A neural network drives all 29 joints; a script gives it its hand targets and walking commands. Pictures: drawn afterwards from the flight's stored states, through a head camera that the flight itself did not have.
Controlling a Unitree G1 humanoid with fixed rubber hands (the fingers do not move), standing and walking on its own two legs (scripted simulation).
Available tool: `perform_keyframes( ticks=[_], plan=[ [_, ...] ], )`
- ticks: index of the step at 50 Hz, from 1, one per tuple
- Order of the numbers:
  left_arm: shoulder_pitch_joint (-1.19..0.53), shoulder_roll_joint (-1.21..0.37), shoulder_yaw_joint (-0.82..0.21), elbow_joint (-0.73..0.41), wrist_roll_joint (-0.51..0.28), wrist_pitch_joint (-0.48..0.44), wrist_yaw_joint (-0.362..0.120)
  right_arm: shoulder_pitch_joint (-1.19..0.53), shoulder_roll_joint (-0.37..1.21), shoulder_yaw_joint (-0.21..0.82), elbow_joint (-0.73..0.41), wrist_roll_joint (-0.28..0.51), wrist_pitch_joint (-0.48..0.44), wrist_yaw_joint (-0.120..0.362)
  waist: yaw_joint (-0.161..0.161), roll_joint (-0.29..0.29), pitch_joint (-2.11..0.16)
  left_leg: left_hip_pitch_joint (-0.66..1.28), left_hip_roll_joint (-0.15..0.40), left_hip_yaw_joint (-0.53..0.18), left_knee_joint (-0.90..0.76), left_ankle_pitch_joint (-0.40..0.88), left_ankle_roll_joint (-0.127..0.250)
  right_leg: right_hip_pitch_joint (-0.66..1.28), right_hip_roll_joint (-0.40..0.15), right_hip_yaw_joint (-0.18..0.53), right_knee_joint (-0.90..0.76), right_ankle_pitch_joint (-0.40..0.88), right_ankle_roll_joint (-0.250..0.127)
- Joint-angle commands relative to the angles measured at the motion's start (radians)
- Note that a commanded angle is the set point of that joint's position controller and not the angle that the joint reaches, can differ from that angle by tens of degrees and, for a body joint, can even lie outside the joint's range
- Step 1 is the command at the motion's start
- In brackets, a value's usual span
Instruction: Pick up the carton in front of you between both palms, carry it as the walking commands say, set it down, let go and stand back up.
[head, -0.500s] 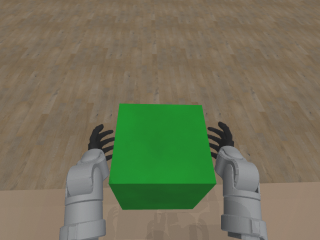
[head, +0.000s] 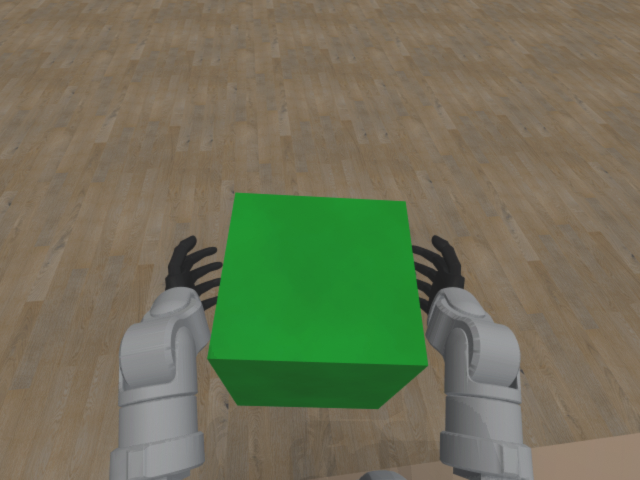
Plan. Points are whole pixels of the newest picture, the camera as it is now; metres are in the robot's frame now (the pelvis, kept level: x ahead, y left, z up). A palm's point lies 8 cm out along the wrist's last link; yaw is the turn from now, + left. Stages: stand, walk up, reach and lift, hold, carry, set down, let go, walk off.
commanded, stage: carry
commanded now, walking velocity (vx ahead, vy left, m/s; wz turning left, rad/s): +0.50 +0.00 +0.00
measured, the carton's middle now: (314, 312) +0.33 -0.01 +0.01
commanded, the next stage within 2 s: none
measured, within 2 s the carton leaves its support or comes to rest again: neither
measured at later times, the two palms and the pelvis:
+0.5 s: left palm (233, 180) +0.61 +0.12 +0.01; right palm (398, 172) +0.63 -0.19 +0.01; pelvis +0.31 -0.04 -0.04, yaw +0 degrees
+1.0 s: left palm (223, 75) +0.91 +0.16 +0.06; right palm (361, 75) +0.90 -0.15 +0.07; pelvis +0.60 +0.02 -0.02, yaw -1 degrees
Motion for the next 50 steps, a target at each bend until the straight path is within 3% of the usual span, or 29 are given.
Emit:
perform_keyframes(
  ticks=[1,5,9,10,12,13,14,15,16,17,18,20,22,23,28,31,32,33,34,35,36,37,38,39,41,45,50],
  plan=[
    [-0.532,-0.705,-0.574,-0.080,-0.066,-0.058,-0.011,-0.565,0.705,0.643,-0.075,0.153,-0.029,0.034,0.000,0.088,-0.309,0.393,0.260,-0.286,-0.209,0.363,0.103,-0.176,-0.058,0.013,-0.212,0.269,0.006],
    [-0.564,-0.681,-0.599,-0.127,-0.093,-0.058,-0.015,-0.509,0.682,0.620,-0.054,0.121,-0.033,0.021,-0.028,0.095,-0.250,0.407,0.185,-0.176,-0.204,0.460,0.057,-0.119,-0.032,-0.047,-0.484,0.524,-0.006],
    [-0.506,-0.629,-0.580,-0.090,-0.090,-0.041,-0.009,-0.428,0.633,0.593,-0.023,0.082,-0.018,-0.003,-0.064,0.082,-0.212,0.460,0.143,-0.133,-0.114,0.443,0.047,-0.016,0.019,-0.121,-0.732,0.640,-0.037],
    [-0.478,-0.612,-0.564,-0.065,-0.078,-0.035,-0.007,-0.419,0.622,0.591,-0.011,0.072,-0.013,-0.009,-0.057,0.085,-0.218,0.464,0.141,-0.126,-0.046,0.482,0.039,0.043,0.033,-0.131,-0.780,0.637,-0.049],
    [-0.403,-0.590,-0.524,-0.010,-0.045,-0.026,-0.002,-0.421,0.623,0.598,0.008,0.067,-0.002,-0.014,0.026,0.055,-0.297,0.363,0.110,-0.068,0.207,0.502,-0.019,0.349,0.038,-0.151,-0.855,0.692,-0.070],
    [-0.396,-0.580,-0.505,-0.002,-0.032,-0.024,0.000,-0.433,0.626,0.601,0.015,0.069,0.003,-0.014,0.077,-0.025,-0.361,0.197,0.084,-0.033,0.378,0.302,-0.056,0.585,-0.062,-0.078,-0.784,0.861,-0.080],
    [-0.382,-0.566,-0.488,0.014,-0.025,-0.024,0.002,-0.464,0.638,0.605,0.012,0.082,0.006,-0.011,0.117,-0.226,-0.420,-0.171,-0.017,-0.066,0.634,-0.235,-0.092,0.899,-0.288,0.213,-0.606,1.350,-0.190],
    [-0.373,-0.578,-0.491,0.029,-0.031,-0.027,0.006,-0.462,0.651,0.606,-0.005,0.098,0.004,-0.010,0.116,-0.346,-0.540,-0.382,-0.048,-0.123,0.815,-0.518,-0.106,1.062,-0.416,0.466,-0.595,1.241,-0.300],
    [-0.399,-0.620,-0.511,0.006,-0.054,-0.036,0.004,-0.500,0.664,0.606,-0.046,0.105,-0.003,-0.008,0.102,-0.278,-0.559,-0.454,-0.007,-0.152,0.851,-0.483,-0.087,1.039,-0.416,0.521,-0.646,0.886,-0.310],
    [-0.444,-0.688,-0.541,-0.033,-0.080,-0.047,-0.007,-0.519,0.700,0.608,-0.064,0.107,-0.013,-0.004,0.109,-0.175,-0.520,-0.504,0.025,-0.150,0.813,-0.452,-0.076,0.996,-0.382,0.490,-0.705,0.659,-0.278],
    [-0.479,-0.740,-0.562,-0.062,-0.109,-0.062,-0.019,-0.533,0.750,0.608,-0.067,0.123,-0.026,0.004,0.103,-0.097,-0.475,-0.468,0.053,-0.138,0.734,-0.406,-0.078,0.883,-0.348,0.435,-0.739,0.581,-0.244],
    [-0.586,-0.802,-0.619,-0.141,-0.158,-0.089,-0.038,-0.555,0.788,0.600,-0.080,0.130,-0.052,0.016,0.088,-0.047,-0.415,-0.345,0.062,-0.119,0.574,-0.376,-0.088,0.645,-0.301,0.350,-0.793,0.484,-0.225],
    [-0.609,-0.798,-0.664,-0.170,-0.172,-0.108,-0.045,-0.530,0.798,0.594,-0.052,0.112,-0.068,0.017,0.095,-0.084,-0.417,-0.297,0.073,-0.079,0.469,-0.330,-0.084,0.593,-0.289,0.308,-0.811,0.481,-0.227],
    [-0.613,-0.791,-0.684,-0.193,-0.181,-0.118,-0.049,-0.516,0.787,0.596,-0.059,0.097,-0.080,0.015,0.098,-0.102,-0.411,-0.281,0.075,-0.063,0.424,-0.269,-0.083,0.581,-0.273,0.252,-0.811,0.507,-0.224],
    [-0.500,-0.735,-0.678,-0.154,-0.167,-0.119,-0.054,-0.458,0.711,0.605,-0.097,0.054,-0.085,0.007,0.091,-0.194,-0.352,-0.174,0.072,-0.020,0.129,-0.010,-0.083,0.556,-0.233,0.118,-0.851,0.562,-0.159],
    [-0.470,-0.708,-0.672,-0.141,-0.145,-0.093,-0.045,-0.458,0.682,0.614,-0.109,0.077,-0.063,0.013,0.077,-0.184,-0.308,-0.041,0.036,0.031,-0.060,0.060,-0.074,0.523,-0.214,0.064,-0.815,0.550,-0.112],
    [-0.470,-0.692,-0.664,-0.140,-0.135,-0.083,-0.039,-0.446,0.671,0.609,-0.099,0.081,-0.053,0.013,0.059,-0.170,-0.306,0.046,0.017,0.058,-0.126,0.089,-0.073,0.499,-0.200,0.030,-0.767,0.578,-0.090],
    [-0.465,-0.676,-0.655,-0.139,-0.121,-0.071,-0.031,-0.420,0.649,0.599,-0.076,0.080,-0.044,0.009,0.031,-0.112,-0.338,0.192,-0.007,0.071,-0.161,0.055,-0.059,0.464,-0.157,-0.024,-0.636,0.636,-0.061],
    [-0.462,-0.641,-0.639,-0.133,-0.108,-0.059,-0.020,-0.396,0.623,0.585,-0.049,0.073,-0.033,0.004,-0.009,-0.049,-0.380,0.390,0.082,-0.019,-0.166,0.032,-0.023,0.339,-0.124,-0.085,-0.462,0.565,-0.014],
    [-0.456,-0.615,-0.622,-0.133,-0.098,-0.045,-0.011,-0.386,0.572,0.561,-0.028,0.059,-0.025,-0.006,-0.009,0.193,-0.426,0.576,0.308,-0.388,-0.191,0.095,0.053,0.102,-0.025,-0.109,-0.216,0.289,0.037],
    [-0.460,-0.594,-0.616,-0.127,-0.094,-0.033,-0.005,-0.373,0.571,0.540,-0.004,0.049,-0.016,-0.017,0.004,0.303,-0.417,0.665,0.388,-0.610,-0.253,0.198,0.135,-0.091,0.052,-0.058,-0.044,-0.053,0.038],
    [-0.456,-0.584,-0.598,-0.109,-0.082,-0.022,0.002,-0.367,0.581,0.542,0.008,0.048,-0.005,-0.021,0.007,0.234,-0.405,0.678,0.391,-0.595,-0.251,0.230,0.136,-0.173,0.012,-0.004,0.010,-0.086,0.022],
    [-0.455,-0.611,-0.585,-0.096,-0.081,-0.016,0.003,-0.386,0.600,0.549,0.007,0.057,0.006,-0.017,0.002,0.117,-0.383,0.668,0.390,-0.539,-0.242,0.263,0.127,-0.214,-0.019,0.014,0.008,-0.073,0.013],
    [-0.486,-0.640,-0.586,-0.111,-0.097,-0.014,-0.004,-0.423,0.620,0.564,-0.027,0.077,0.008,-0.010,-0.009,0.079,-0.355,0.604,0.372,-0.492,-0.245,0.282,0.108,-0.203,-0.046,0.015,-0.047,-0.052,0.025],
    [-0.520,-0.698,-0.576,-0.095,-0.102,-0.014,-0.012,-0.523,0.688,0.601,-0.074,0.119,0.009,0.011,0.004,0.072,-0.331,0.485,0.345,-0.384,-0.311,0.194,0.066,-0.102,-0.081,0.014,-0.185,0.015,0.032],
    [-0.511,-0.759,-0.583,-0.077,-0.085,-0.021,-0.018,-0.541,0.734,0.634,-0.093,0.140,0.003,0.039,-0.001,0.127,-0.309,0.450,0.304,-0.235,-0.388,0.106,0.047,-0.030,-0.069,-0.047,-0.379,0.173,0.033],
    [-0.392,-0.739,-0.635,-0.193,-0.098,0.012,-0.033,-0.349,0.739,0.653,-0.146,0.131,0.037,0.046,0.019,0.124,-0.245,0.480,0.253,-0.101,-0.404,0.282,0.008,0.036,-0.040,-0.120,-0.641,0.364,0.045]
  ],
)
